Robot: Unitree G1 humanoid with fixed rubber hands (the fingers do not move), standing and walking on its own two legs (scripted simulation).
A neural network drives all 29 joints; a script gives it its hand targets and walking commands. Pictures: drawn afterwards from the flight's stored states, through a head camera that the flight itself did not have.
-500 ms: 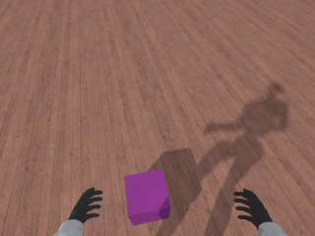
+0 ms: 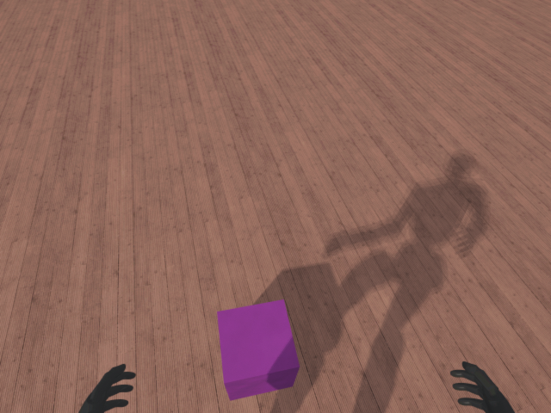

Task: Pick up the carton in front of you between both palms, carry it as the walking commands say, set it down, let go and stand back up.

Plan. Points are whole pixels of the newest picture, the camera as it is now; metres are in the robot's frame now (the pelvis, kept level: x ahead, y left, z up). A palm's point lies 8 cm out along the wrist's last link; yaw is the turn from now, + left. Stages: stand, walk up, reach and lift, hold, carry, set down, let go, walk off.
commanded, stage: stand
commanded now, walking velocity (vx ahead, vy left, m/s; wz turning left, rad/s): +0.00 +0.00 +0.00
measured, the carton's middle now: (256, 350) +0.38 +0.06 -0.64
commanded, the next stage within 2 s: none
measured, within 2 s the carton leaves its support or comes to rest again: neither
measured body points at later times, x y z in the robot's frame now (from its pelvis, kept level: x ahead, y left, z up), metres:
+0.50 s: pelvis +0.00 +0.00 +0.00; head +0.00 +0.02 +0.45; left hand +0.12 +0.30 -0.11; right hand +0.12 -0.30 -0.09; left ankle +0.00 +0.12 -0.73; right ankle -0.06 -0.14 -0.73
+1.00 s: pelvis -0.02 +0.00 +0.01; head -0.02 +0.02 +0.46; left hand +0.08 +0.31 -0.12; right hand +0.09 -0.31 -0.10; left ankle +0.00 +0.12 -0.73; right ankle -0.06 -0.15 -0.73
